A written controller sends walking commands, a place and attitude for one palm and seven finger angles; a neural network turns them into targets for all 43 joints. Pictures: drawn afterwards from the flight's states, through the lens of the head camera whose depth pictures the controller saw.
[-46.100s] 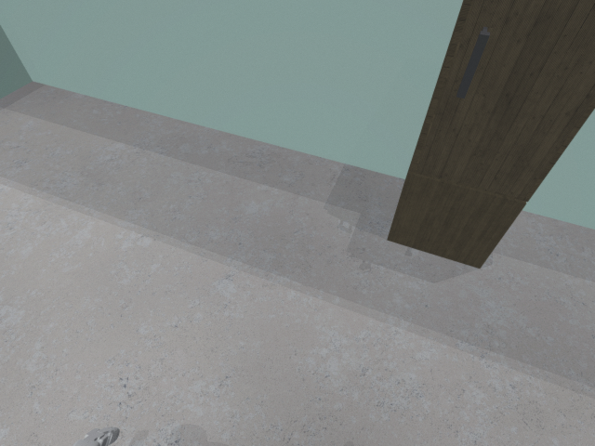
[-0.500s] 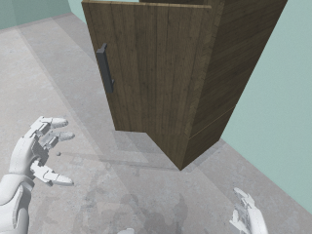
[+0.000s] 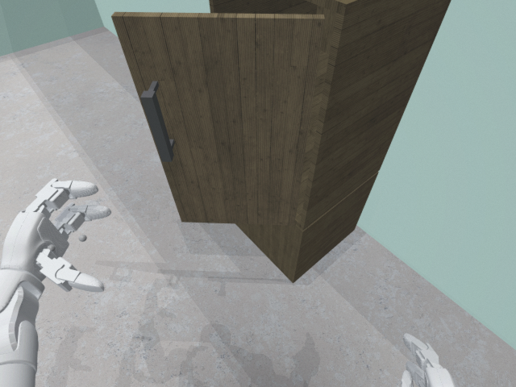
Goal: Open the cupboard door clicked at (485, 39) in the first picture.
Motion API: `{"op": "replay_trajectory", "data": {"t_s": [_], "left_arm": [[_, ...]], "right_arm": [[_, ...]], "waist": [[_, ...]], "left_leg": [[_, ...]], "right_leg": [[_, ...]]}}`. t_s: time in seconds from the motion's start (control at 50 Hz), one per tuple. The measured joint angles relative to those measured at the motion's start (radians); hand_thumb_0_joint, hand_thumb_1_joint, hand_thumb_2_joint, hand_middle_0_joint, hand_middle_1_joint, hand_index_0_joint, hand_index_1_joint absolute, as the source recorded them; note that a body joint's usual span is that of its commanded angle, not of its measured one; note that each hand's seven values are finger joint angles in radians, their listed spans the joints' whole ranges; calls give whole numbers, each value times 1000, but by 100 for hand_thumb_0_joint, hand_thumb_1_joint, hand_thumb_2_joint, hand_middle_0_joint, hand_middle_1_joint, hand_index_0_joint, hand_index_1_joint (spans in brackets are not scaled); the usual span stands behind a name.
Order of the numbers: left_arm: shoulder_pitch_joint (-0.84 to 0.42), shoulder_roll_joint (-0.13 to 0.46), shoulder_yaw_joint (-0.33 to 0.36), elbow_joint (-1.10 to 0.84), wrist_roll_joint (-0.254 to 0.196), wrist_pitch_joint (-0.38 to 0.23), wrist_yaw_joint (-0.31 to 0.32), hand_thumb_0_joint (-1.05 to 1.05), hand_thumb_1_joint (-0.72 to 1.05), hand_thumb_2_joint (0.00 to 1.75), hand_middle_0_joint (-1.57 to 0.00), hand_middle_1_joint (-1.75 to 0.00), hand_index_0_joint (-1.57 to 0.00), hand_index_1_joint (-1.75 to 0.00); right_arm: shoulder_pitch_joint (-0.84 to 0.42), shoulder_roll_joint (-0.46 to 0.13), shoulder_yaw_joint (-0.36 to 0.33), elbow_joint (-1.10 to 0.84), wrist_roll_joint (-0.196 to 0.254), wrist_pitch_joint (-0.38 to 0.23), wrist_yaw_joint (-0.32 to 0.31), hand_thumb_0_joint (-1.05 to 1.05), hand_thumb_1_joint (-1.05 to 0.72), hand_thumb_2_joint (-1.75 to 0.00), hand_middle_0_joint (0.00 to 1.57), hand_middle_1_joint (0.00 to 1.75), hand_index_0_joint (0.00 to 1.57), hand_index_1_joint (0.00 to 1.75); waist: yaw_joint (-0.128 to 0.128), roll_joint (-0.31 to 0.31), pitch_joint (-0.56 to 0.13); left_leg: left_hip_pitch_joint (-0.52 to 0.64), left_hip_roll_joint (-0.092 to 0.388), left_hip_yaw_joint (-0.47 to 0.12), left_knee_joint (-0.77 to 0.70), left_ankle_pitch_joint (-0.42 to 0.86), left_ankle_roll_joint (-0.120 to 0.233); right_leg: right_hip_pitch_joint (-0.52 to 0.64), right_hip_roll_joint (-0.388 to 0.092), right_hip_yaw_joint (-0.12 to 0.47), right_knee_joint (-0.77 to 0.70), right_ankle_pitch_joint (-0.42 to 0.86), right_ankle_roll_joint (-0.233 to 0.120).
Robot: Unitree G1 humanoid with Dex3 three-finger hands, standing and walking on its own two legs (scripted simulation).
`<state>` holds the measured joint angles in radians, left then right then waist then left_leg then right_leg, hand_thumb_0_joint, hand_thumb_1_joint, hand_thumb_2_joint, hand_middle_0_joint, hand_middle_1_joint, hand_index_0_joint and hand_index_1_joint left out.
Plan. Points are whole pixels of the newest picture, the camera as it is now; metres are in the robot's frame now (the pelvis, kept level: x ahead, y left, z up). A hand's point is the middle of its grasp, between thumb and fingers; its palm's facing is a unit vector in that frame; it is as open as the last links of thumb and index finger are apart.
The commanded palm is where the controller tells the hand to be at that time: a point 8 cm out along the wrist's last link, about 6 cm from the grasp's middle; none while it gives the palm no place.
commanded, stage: raise the hand with hooked fingers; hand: left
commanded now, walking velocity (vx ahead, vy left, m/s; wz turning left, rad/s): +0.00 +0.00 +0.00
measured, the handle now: (161, 123) +0.58 +0.24 +0.08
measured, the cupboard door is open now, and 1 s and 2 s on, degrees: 47 47 47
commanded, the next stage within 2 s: move the hooked fingers beside the handle in 0.24 s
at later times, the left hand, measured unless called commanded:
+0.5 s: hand (78, 234) +0.30 +0.28 +0.10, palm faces +0.06 -1.00 -0.01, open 14.0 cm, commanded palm +0.28 +0.32 +0.10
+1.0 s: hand (97, 191) +0.38 +0.29 +0.09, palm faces +0.02 -1.00 +0.00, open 14.0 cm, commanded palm +0.36 +0.34 +0.09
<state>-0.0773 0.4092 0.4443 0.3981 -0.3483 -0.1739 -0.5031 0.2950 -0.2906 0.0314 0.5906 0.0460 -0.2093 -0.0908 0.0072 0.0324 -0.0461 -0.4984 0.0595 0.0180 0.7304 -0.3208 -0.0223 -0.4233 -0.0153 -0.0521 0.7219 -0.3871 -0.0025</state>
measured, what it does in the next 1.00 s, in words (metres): stands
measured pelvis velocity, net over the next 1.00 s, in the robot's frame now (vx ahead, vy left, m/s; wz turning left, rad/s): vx -0.01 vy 0.01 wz -0.01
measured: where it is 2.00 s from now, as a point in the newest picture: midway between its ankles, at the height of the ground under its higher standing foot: outside the picture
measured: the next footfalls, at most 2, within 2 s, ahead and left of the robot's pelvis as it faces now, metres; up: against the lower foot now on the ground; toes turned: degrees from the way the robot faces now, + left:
none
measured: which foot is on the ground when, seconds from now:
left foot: down 0.00-1.00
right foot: down 0.00-1.00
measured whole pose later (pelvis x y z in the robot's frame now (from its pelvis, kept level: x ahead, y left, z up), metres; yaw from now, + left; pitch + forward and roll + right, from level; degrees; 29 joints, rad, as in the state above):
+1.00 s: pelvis -0.01 +0.01 -0.01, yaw +0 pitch +10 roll -2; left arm -0.51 0.54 0.47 0.87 -0.26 -0.26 -0.52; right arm 0.36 -0.29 0.04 0.63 0.04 -0.11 -0.08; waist -0.04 0.01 -0.05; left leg -0.64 0.06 0.01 0.81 -0.34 -0.01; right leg -0.56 -0.01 -0.05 0.78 -0.39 0.01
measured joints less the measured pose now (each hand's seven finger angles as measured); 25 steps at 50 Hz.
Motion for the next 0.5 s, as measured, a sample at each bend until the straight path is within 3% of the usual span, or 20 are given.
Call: {"op": "replay_trajectory", "data": {"t_s": [0.38,0.5], "left_arm": [[-16,-4,-1,28,-5,-17,-2,-1,-50,30,-30,-120,-30,-120],[-108,15,-2,122,14,-19,-4,-1,-50,30,-30,-120,-30,-120]], "right_arm": [[-24,19,16,-1,2,2,-6,1,-91,-90,20,30,21,30],[-32,14,21,11,1,6,-17,1,-91,-90,20,30,21,30]], "waist": [[10,3,1],[11,-1,7]], "left_leg": [[4,1,-5,0,6,-3],[-20,-2,-17,16,7,-3]], "right_leg": [[4,2,-4,3,3,-3],[-12,0,-14,15,2,-3]]}}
